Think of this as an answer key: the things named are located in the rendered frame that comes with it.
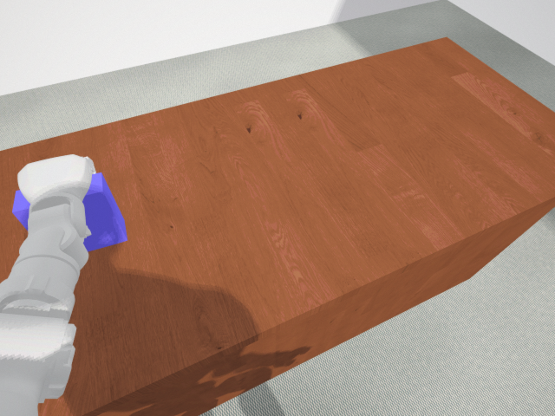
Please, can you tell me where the sponge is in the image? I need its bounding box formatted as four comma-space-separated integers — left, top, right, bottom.
12, 172, 127, 251

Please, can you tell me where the left robot upper arm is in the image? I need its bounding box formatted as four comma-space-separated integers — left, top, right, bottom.
0, 313, 76, 416

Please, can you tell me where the left robot hand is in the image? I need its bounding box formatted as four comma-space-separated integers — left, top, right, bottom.
17, 154, 96, 238

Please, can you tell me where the robot left forearm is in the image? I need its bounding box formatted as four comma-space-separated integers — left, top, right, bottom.
0, 192, 88, 323

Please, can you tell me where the table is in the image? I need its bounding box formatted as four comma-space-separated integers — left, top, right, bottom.
0, 37, 555, 416

